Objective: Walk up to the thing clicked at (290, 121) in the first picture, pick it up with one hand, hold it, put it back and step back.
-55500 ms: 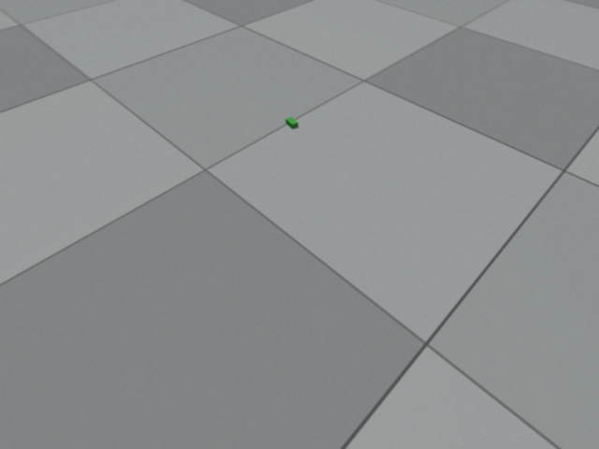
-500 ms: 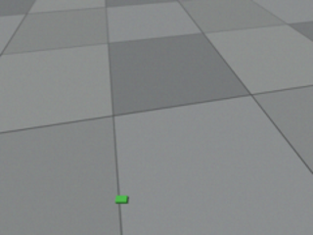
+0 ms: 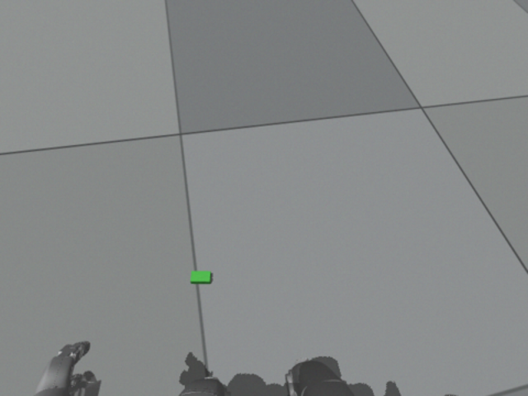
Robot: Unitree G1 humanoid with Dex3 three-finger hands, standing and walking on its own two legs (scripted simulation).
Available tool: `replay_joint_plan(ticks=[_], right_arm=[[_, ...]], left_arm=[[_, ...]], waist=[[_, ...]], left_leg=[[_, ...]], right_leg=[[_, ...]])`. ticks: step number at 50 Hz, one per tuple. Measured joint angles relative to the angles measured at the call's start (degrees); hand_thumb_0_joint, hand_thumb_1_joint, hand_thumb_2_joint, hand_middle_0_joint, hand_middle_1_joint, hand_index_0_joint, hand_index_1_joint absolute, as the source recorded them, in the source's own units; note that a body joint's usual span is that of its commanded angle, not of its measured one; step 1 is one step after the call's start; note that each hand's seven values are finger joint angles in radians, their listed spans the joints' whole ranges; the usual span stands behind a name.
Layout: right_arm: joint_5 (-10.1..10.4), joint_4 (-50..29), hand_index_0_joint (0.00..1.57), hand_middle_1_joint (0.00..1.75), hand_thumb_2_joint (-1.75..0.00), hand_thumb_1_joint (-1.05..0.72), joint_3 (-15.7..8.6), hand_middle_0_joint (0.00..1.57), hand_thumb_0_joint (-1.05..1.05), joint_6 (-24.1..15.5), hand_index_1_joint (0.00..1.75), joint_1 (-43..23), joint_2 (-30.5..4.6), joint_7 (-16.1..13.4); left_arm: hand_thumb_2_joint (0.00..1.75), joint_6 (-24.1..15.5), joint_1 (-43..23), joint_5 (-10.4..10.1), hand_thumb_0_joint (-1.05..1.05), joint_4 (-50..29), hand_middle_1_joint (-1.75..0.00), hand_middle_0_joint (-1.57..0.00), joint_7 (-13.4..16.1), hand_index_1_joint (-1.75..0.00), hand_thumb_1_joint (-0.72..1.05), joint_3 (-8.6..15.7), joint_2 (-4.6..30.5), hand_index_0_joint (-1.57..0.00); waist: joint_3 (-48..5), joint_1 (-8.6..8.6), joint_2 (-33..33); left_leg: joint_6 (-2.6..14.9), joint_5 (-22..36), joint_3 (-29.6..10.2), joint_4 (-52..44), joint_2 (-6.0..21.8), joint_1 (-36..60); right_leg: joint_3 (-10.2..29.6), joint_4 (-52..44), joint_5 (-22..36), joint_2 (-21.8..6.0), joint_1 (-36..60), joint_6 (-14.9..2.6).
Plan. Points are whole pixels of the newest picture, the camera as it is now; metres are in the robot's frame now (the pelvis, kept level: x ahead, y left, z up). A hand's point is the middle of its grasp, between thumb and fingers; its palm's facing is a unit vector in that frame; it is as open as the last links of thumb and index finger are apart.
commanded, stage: step back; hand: left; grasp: from above
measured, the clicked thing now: (201, 277) +0.52 +0.18 -0.74
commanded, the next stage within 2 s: none
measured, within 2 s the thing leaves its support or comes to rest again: neither
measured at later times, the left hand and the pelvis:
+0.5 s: hand out of the picture +0.01 +0.26 -0.13, palm faces -0.05 -0.91 -0.41, open 7.4 cm; pelvis -0.10 +0.00 +0.00, yaw -4 degrees
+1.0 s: hand out of the picture -0.14 +0.28 -0.15, palm faces -0.07 -0.92 -0.39, open 7.4 cm; pelvis -0.24 +0.01 +0.00, yaw -5 degrees
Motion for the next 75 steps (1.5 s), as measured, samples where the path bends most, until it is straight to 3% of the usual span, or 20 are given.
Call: replay_joint_plan(ticks=[3,7,12,18,21,25,31,33,35,38,43,49,53,55,58,60,63,70,73,75], right_arm=[[0.1,-1.0,0.21,0.3,-0.9,-0.9,0.5,0.2,0.01,0.1,0.3,0.2,1.0,-0.6],[0.2,-3.2,0.21,0.3,-0.9,-0.9,0.6,0.2,0.01,-0.2,0.3,-0.6,1.4,-1.2],[0.4,-6.0,0.21,0.3,-0.9,-0.9,0.9,0.2,0.01,-0.8,0.3,-1.9,1.2,-1.4],[1.1,-6.5,0.21,0.3,-0.9,-0.9,1.1,0.2,0.01,0.3,0.3,-2.9,-0.8,-0.9],[1.5,-5.2,0.21,0.3,-0.9,-0.9,0.6,0.2,0.01,1.4,0.3,-2.5,-1.1,-1.2],[1.8,-5.0,0.21,0.3,-0.9,-0.9,0.5,0.2,0.01,1.0,0.3,-0.6,-2.1,-1.3],[1.3,-4.7,0.21,0.3,-0.9,-0.91,0.6,0.2,0.01,0.9,0.3,1.4,-2.6,-1.4],[0.9,-4.7,0.21,0.3,-0.9,-0.91,0.4,0.2,0.01,0.3,0.3,1.9,-2.4,-1.1],[0.1,-4.2,0.21,0.3,-0.9,-0.91,0.0,0.2,0.01,-0.2,0.3,1.6,-1.2,-0.9],[-0.1,-4.3,0.21,0.3,-0.9,-0.9,0.7,0.2,0.01,-0.5,0.3,1.4,-0.3,-0.2],[-0.3,-5.3,0.21,0.3,-0.9,-0.9,1.2,0.2,0.01,-0.5,0.3,0.0,0.7,-0.7],[-0.1,-8.3,0.21,0.3,-0.9,-0.9,1.0,0.2,0.01,-1.1,0.3,-2.5,0.4,-1.1],[-0.1,-9.2,0.21,0.3,-0.9,-0.9,0.9,0.2,0.01,-0.3,0.3,-3.7,-1.0,-0.9],[0.2,-9.0,0.21,0.3,-0.9,-0.9,0.5,0.2,0.01,0.4,0.3,-4.0,-2.2,-0.8],[0.7,-7.4,0.21,0.3,-0.9,-0.9,-0.3,0.2,0.01,1.5,0.3,-2.6,-2.4,-1.6],[1.1,-6.6,0.21,0.3,-0.9,-0.9,-0.2,0.2,0.01,1.6,0.3,-1.2,-2.7,-1.7],[1.3,-6.1,0.21,0.3,-0.9,-0.9,0.0,0.2,0.01,0.9,0.3,1.1,-2.9,-1.9],[0.6,-4.8,0.21,0.3,-0.9,-0.91,0.4,0.2,0.01,1.3,0.3,3.2,-1.8,-1.8],[0.5,-4.9,0.21,0.3,-0.9,-0.9,0.4,0.2,0.01,0.6,0.3,2.9,-1.2,-1.3],[0.2,-4.6,0.21,0.3,-0.9,-0.91,0.5,0.2,0.01,0.4,0.3,2.1,-0.1,-1.1]], left_arm=[[0.9,0.2,0.4,-0.4,0.0,-0.6,-0.3,-0.2,0.1,-0.3,0.9,-0.1,0.1,-0.2],[0.9,0.2,2.5,-0.3,0.0,-1.3,-0.3,-0.2,-0.3,-0.3,0.9,0.0,-0.3,-0.2],[0.9,0.2,4.7,0.1,0.0,-1.6,-0.3,-0.21,-0.8,-0.3,0.9,0.2,-0.7,-0.2],[0.9,-1.1,6.7,1.1,0.0,-1.1,-0.3,-0.21,-1.6,-0.3,0.9,0.5,-1.9,-0.2],[0.9,-1.2,8.1,1.3,0.01,-1.8,-0.3,-0.21,-2.1,-0.3,0.9,0.0,-2.7,-0.2],[0.9,-0.9,8.6,1.4,0.01,-2.7,-0.3,-0.21,-1.6,-0.3,0.9,-0.2,-3.4,-0.21],[0.9,-1.2,6.9,1.6,0.01,-6.5,-0.3,-0.21,-0.9,-0.3,0.9,-0.5,-2.4,-0.21],[0.9,-0.8,6.1,1.2,0.01,-7.3,-0.3,-0.21,-1.0,-0.3,0.9,-0.7,-1.6,-0.21],[0.9,-0.2,5.0,0.7,0.01,-7.3,-0.3,-0.21,-1.0,-0.3,0.9,-0.4,-0.6,-0.21],[0.9,0.7,5.0,0.4,0.01,-5.6,-0.3,-0.21,-0.6,-0.3,0.9,0.1,-0.4,-0.2],[0.9,0.6,7.4,0.1,0.01,-4.6,-0.3,-0.21,-0.8,-0.3,0.9,0.7,0.0,-0.2],[0.9,0.8,10.0,0.5,0.01,-3.7,-0.3,-0.21,-1.3,-0.3,0.9,0.9,0.2,-0.2],[0.9,0.2,10.6,0.6,0.01,-3.0,-0.3,-0.21,-2.1,-0.3,0.9,0.8,-0.1,-0.2],[0.9,-0.4,11.0,1.1,0.01,-2.3,-0.3,-0.21,-2.3,-0.3,0.9,0.9,-1.1,-0.2],[0.9,-0.3,12.4,1.8,0.01,-2.5,-0.3,-0.21,-2.8,-0.3,0.9,0.3,-2.2,-0.2],[0.9,-0.2,13.0,1.9,0.01,-2.5,-0.3,-0.21,-2.4,-0.3,0.9,0.0,-2.8,-0.2],[0.9,0.0,12.5,2.2,0.01,-3.2,-0.3,-0.21,-1.9,-0.3,0.9,0.1,-3.0,-0.21],[0.9,-1.0,8.0,1.8,0.01,-8.0,-0.3,-0.21,-0.5,-0.3,0.9,-0.3,-1.9,-0.21],[0.9,-0.7,6.0,1.2,0.0,-8.9,-0.3,-0.21,-0.6,-0.3,0.9,-0.7,-1.1,-0.21],[0.9,-0.1,4.6,0.8,0.0,-8.2,-0.3,-0.21,-0.7,-0.3,0.9,-0.7,-0.5,-0.2]], waist=[[-0.3,-0.1,0.0],[-0.2,0.01,0.5],[0.2,0.01,1.3],[-1.0,0.36,4.4],[-2.0,1.1,4.4],[-2.9,1.83,4.1],[-2.2,1.68,3.6],[-2.0,1.22,3.0],[-0.8,1.72,0.5],[-0.9,1.02,0.6],[-1.8,1.4,0.4],[-1.1,1.93,0.8],[-1.3,2.24,2.1],[-1.6,2.1,4.4],[-2.7,2.73,4.6],[-3.4,3.1,4.3],[-3.9,2.59,4.4],[-2.0,1.9,3.7],[-1.4,1.23,2.7],[-0.3,1.72,0.1]], left_leg=[[0.37,2.0,0.4,-2.5,0.5,-0.1],[0.81,3.6,1.8,-4.0,1.0,-0.2],[0.82,4.4,3.5,-2.7,1.6,-2.0],[-0.71,3.7,3.5,3.1,3.4,-6.2],[-1.3,-7.7,-1.6,15.1,-1.4,-9.4],[-2.0,-9.2,-5.4,27.7,-5.5,-10.3],[-2.59,-10.4,-3.0,13.6,-2.3,-2.5],[-1.87,-4.6,-1.3,2.6,-0.8,1.5],[-0.65,-0.6,0.3,-0.1,-1.9,2.4],[0.04,0.2,-0.3,0.2,-0.8,0.9],[-0.02,4.6,0.5,-3.8,1.1,-0.4],[-0.48,7.7,2.4,-3.9,3.1,-3.7],[-1.95,9.3,3.0,-1.9,4.4,-7.4],[-2.41,9.4,1.8,0.4,5.5,-9.7],[-2.43,-5.1,-3.5,11.8,0.1,-13.3],[-2.28,-7.2,-5.7,21.2,-3.6,-14.5],[-2.64,-7.8,-6.1,27.8,-5.6,-13.2],[-2.87,-11.5,-2.0,14.5,-2.4,-2.5],[-1.55,-4.5,0.3,1.7,-0.9,2.8],[-0.38,-2.2,1.7,0.7,-2.2,2.9]], right_leg=[[1.9,10.8,-1.1,3.7,-2.8,-0.35],[1.3,13.7,-0.2,4.1,-1.9,1.05],[-0.6,3.3,0.5,1.8,2.5,1.86],[-5.4,-15.1,9.7,0.3,9.0,-0.26],[-5.4,-14.1,9.8,-0.9,7.9,-0.82],[-5.2,-17.2,13.0,-2.4,7.4,-0.47],[-7.2,-17.3,15.7,-3.7,4.4,0.45],[-8.1,-15.0,15.4,-4.4,2.6,1.1],[-6.2,-11.4,13.5,-5.2,0.7,0.98],[-0.5,2.1,1.4,1.0,-2.8,-0.22],[1.7,17.0,1.6,4.9,-3.8,0.47],[0.7,7.3,0.7,2.2,3.0,2.48],[-3.5,-8.5,4.1,-0.8,8.8,1.08],[-5.4,-14.7,6.0,-0.1,10.9,0.08],[-5.5,-12.9,7.1,-1.1,8.8,-0.86],[-5.1,-14.3,9.0,-2.2,8.4,-0.86],[-5.9,-16.2,11.4,-3.0,7.5,-0.92],[-9.3,-15.0,14.5,-4.0,3.1,-1.06],[-10.6,-12.4,15.0,-4.8,0.2,-0.5],[-8.7,-10.1,14.1,-5.7,-1.2,-0.15]])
